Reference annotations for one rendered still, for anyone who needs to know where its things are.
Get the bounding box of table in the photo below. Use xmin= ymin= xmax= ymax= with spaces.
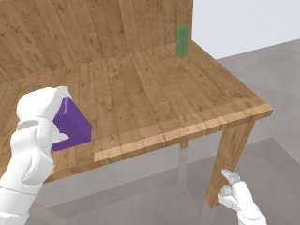
xmin=0 ymin=0 xmax=274 ymax=209

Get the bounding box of robot right hand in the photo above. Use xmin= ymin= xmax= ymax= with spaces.
xmin=218 ymin=169 xmax=254 ymax=211

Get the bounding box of robot right forearm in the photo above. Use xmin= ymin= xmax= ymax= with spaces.
xmin=236 ymin=202 xmax=267 ymax=225

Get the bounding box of robot left hand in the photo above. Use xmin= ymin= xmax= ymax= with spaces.
xmin=16 ymin=86 xmax=73 ymax=144

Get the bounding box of robot left forearm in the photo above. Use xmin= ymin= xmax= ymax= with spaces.
xmin=0 ymin=116 xmax=53 ymax=225

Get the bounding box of sponge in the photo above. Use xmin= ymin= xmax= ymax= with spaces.
xmin=51 ymin=96 xmax=92 ymax=152

